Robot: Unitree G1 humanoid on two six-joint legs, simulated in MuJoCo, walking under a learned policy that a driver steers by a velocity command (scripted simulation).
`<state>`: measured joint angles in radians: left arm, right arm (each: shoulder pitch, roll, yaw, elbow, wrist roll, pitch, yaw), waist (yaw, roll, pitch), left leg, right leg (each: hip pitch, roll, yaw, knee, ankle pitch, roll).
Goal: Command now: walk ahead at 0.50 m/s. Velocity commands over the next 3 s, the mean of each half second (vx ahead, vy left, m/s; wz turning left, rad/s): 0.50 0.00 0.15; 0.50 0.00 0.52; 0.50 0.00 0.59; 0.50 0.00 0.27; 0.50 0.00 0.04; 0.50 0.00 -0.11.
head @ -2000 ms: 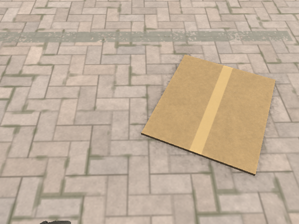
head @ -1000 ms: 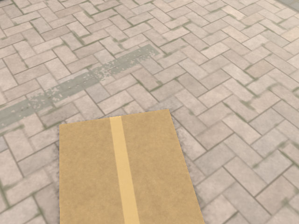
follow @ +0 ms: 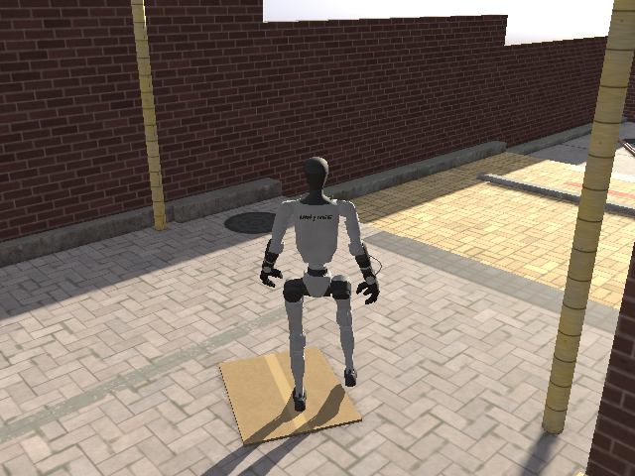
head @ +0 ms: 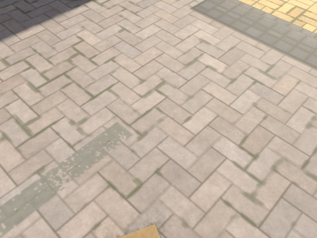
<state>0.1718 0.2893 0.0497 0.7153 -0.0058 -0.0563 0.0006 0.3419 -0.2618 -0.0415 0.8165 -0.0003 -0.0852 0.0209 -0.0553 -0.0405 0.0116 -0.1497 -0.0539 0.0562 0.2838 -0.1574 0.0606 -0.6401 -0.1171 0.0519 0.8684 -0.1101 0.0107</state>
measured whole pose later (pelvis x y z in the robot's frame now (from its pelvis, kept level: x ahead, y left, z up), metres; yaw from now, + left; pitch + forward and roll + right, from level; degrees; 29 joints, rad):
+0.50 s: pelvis +0.26 -0.09 -0.02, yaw +6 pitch +1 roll -1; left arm 0.33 0.25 0.05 0.82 0.02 -0.10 -0.01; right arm 0.23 -0.31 -0.07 0.79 0.03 -0.03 0.00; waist 0.03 0.05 0.01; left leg -0.69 0.08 -0.08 1.15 -0.20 0.00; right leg -0.12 0.03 -0.12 0.31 -0.22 -0.06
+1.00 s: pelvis +0.51 +0.00 -0.01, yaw +23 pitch +1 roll +0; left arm 0.11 0.30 0.06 0.72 0.01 -0.11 -0.01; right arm 0.30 -0.27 -0.08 0.70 0.01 -0.04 0.01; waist -0.04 -0.02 0.05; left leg -0.26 -0.11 -0.04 0.41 -0.14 0.13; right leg -0.56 -0.10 0.08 0.98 -0.27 0.02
